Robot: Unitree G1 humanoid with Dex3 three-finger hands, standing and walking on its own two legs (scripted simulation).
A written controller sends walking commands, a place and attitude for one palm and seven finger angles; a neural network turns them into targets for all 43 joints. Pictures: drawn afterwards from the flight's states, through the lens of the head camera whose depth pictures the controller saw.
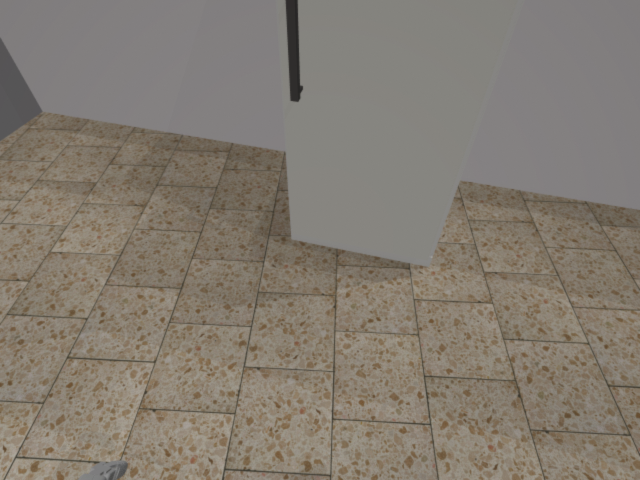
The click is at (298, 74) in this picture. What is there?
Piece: fridge door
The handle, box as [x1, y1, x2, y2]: [286, 0, 302, 101]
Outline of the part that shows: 286,0 290,99 297,101 299,99 299,93 302,89 302,86 299,85 297,0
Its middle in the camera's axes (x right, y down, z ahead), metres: -0.06 -0.50 +0.98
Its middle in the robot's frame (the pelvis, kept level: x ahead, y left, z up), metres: +1.07 +0.12 +0.08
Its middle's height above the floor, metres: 0.85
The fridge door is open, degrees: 0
